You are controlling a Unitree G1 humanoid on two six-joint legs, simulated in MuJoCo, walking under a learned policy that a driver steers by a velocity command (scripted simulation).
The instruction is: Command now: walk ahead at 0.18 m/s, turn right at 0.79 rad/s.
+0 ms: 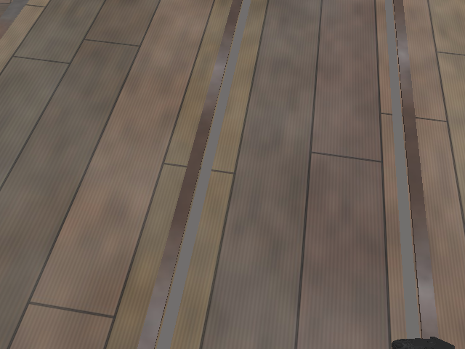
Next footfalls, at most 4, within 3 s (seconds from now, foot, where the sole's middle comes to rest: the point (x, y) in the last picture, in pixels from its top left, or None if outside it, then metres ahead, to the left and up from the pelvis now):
0.42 left None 0.27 0.14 -0.76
0.88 right None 0.15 -0.01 -0.76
1.40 left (166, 290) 0.55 0.24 -0.76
1.86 right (216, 171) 0.98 0.13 -0.76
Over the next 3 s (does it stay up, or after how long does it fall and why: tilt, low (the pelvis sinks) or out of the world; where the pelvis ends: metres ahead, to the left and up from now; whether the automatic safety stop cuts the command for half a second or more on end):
stays up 1.63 -0.29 0.02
